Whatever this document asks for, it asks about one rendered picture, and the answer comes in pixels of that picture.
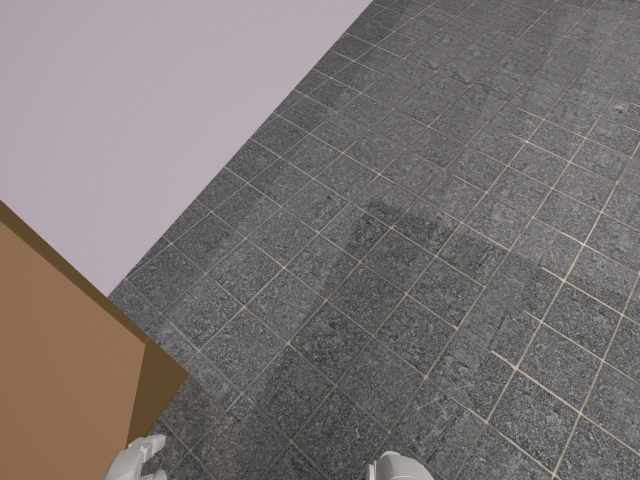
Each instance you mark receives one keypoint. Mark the right robot shin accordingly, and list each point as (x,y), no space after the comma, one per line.
(389,452)

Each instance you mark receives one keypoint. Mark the cupboard door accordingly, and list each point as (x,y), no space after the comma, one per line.
(69,373)

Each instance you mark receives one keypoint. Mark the robot left hand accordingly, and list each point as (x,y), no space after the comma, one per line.
(127,464)

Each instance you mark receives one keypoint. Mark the robot right thigh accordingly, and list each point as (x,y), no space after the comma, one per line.
(397,467)

